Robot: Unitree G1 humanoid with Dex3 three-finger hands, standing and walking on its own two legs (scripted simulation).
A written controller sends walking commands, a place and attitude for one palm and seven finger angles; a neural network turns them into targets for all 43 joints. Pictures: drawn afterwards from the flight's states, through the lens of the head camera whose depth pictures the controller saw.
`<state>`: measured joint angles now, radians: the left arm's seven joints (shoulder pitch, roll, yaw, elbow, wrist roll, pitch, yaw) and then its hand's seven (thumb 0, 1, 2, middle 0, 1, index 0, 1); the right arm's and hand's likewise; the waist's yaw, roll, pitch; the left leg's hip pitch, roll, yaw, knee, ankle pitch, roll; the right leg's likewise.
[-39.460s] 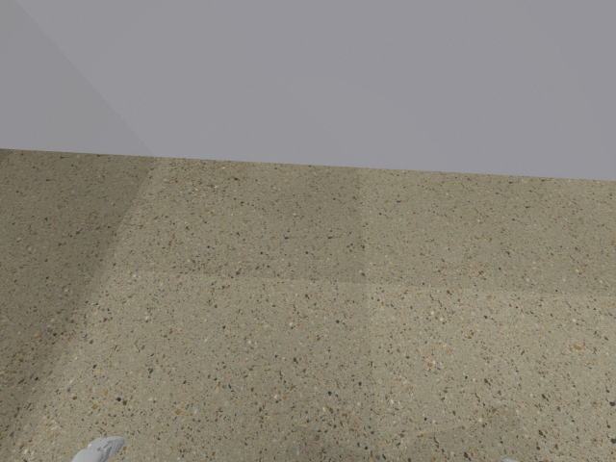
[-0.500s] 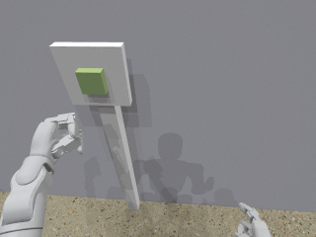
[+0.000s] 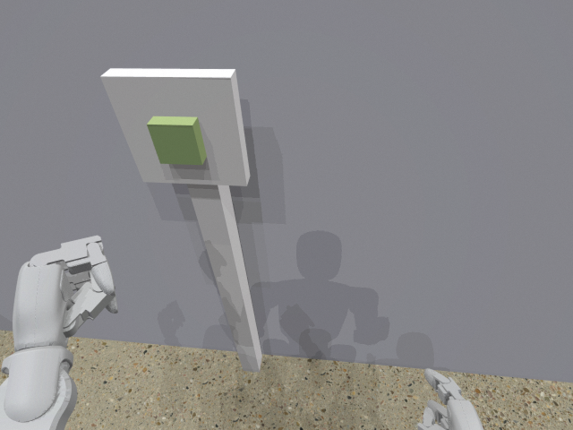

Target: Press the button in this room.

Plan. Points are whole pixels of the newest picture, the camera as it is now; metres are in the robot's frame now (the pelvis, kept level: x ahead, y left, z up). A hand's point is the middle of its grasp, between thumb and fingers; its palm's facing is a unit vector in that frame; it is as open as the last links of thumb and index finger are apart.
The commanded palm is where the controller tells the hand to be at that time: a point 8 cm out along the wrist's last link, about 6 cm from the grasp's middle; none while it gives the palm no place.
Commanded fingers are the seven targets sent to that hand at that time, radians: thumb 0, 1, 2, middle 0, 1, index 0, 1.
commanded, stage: draw the hand back to the body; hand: left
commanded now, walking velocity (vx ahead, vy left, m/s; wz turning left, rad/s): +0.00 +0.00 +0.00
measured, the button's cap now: (179, 139) +0.47 +0.22 +0.20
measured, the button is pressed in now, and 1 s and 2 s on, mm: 0 0 0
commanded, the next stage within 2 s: step back with the hand held close in 0.58 s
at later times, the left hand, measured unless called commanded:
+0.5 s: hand (79, 319) +0.18 +0.24 +0.16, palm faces +0.43 -0.83 -0.36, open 3.1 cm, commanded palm +0.13 +0.28 +0.17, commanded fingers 0.00 0.90 0.90 -1.30 -1.50 -1.30 -1.50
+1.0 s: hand (87, 326) +0.18 +0.25 +0.13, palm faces +0.28 -0.84 -0.46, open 3.1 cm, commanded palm +0.12 +0.30 +0.17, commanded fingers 0.00 0.90 0.90 -1.30 -1.50 -1.30 -1.50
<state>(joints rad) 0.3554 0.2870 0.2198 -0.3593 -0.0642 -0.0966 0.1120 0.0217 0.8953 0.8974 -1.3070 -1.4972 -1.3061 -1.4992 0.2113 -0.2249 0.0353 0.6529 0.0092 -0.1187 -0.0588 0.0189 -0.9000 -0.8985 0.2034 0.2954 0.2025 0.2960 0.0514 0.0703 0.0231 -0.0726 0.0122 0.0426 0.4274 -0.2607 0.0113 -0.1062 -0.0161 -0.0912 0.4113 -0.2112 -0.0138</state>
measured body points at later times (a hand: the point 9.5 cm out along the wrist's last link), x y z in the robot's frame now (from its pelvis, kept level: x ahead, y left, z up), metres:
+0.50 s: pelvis +0.01 +0.01 +0.00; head -0.02 -0.01 +0.45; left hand +0.15 +0.29 +0.18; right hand +0.20 -0.21 -0.08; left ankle -0.01 +0.11 -0.74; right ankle +0.02 -0.11 -0.74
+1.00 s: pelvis -0.01 +0.02 +0.00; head +0.01 +0.01 +0.45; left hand +0.16 +0.29 +0.16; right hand +0.16 -0.23 -0.09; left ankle -0.01 +0.11 -0.74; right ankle +0.02 -0.11 -0.74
